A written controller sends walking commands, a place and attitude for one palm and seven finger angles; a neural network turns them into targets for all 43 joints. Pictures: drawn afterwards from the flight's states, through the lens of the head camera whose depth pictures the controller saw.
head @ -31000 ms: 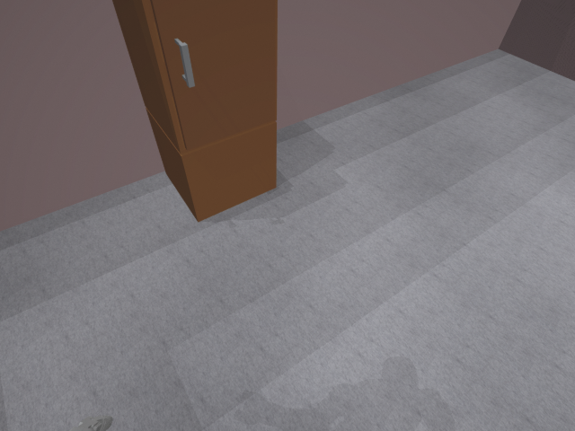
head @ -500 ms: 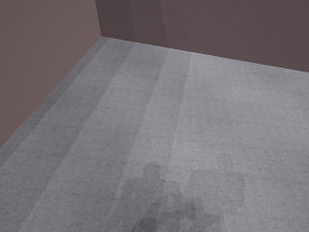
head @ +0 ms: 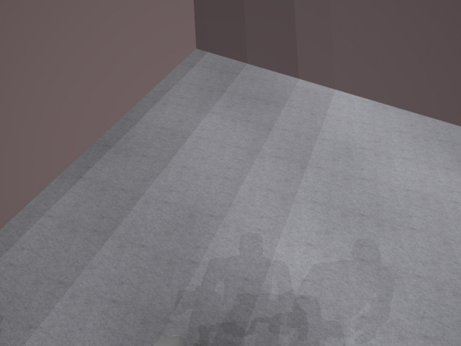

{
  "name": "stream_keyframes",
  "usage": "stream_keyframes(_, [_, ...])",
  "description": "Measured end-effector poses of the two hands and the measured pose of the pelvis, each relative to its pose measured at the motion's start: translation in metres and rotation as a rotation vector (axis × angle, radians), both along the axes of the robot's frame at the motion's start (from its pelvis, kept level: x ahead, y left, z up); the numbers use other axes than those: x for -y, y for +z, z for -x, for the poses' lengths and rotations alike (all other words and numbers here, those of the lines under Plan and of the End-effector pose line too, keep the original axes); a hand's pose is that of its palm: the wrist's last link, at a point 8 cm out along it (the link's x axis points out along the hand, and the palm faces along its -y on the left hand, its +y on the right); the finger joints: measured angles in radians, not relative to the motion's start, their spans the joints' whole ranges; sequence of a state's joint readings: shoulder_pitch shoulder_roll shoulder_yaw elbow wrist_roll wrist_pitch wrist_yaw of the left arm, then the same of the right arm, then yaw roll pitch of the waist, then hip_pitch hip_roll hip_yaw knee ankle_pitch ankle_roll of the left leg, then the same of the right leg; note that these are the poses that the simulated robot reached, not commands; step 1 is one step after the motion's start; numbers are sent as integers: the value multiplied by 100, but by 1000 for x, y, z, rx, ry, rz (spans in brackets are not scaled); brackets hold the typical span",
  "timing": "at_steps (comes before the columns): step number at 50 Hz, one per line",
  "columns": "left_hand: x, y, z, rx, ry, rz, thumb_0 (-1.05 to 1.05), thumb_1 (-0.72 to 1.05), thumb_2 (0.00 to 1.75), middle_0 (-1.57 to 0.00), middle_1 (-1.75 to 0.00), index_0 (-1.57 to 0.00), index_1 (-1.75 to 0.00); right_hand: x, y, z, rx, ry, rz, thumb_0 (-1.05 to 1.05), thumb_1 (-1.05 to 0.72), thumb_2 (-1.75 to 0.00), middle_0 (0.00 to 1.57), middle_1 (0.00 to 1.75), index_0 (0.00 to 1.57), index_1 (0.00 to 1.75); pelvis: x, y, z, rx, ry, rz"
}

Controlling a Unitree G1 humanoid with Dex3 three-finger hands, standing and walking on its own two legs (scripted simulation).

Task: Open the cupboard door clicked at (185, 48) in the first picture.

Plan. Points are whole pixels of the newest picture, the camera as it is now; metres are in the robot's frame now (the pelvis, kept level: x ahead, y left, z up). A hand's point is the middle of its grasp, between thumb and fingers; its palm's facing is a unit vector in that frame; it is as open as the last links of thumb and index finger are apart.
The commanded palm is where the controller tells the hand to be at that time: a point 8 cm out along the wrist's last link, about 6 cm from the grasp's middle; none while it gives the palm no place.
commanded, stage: turn to face it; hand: left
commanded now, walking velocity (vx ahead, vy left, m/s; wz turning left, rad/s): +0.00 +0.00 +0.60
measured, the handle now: out of the picture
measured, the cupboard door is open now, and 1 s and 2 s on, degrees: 44 44 44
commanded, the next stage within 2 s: none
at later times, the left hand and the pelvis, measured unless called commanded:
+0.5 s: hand out of the picture +0.10 +0.16 -0.15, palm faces +0.27 -0.92 -0.29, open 7.4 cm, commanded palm none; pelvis +0.07 -0.05 +0.00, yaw +17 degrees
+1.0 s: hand out of the picture +0.06 +0.18 -0.16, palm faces +0.56 -0.78 -0.28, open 7.4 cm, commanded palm none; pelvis +0.10 -0.06 +0.00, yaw +35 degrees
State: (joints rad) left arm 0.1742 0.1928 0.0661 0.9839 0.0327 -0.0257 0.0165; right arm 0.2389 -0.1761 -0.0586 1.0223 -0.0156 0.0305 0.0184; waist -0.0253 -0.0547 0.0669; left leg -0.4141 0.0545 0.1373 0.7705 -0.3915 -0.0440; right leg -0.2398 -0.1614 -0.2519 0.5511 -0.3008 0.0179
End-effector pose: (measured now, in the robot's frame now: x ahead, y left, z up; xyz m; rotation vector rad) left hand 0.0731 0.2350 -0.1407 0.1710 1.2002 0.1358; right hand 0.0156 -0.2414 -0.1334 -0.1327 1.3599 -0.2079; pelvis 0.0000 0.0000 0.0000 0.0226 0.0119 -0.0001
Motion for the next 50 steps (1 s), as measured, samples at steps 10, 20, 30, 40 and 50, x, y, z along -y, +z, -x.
stream_keyframes(10, [-21,-8,-16,-49,108,-25,1,91,89,-20,-30,-20,-30,8,5,-118,159,175,61,0,-91,-90,20,30,20,30,3,-8,-35,-31,95,25])
stream_keyframes(20, [8,21,-33,76,189,-111,1,90,89,-20,-30,-20,-30,41,-17,-178,128,280,-2,0,-90,-90,20,30,21,30,45,-11,-58,-18,232,1])
stream_keyframes(30, [45,19,27,-56,358,-47,1,90,89,-20,-30,-20,-30,20,3,-246,135,442,-27,0,-91,-90,20,30,20,30,55,5,-78,-17,370,-24])
stream_keyframes(40, [31,-14,84,-154,547,-9,1,90,89,-20,-30,-20,-30,-36,4,-292,222,641,-4,0,-90,-90,20,30,20,30,41,-14,-82,-10,503,9])
stream_keyframes(50, [22,17,43,-2,607,-89,1,91,89,-20,-30,-19,-30,-17,-3,-292,109,697,-12,0,-90,-90,21,30,21,30,60,-3,-103,-14,617,33])
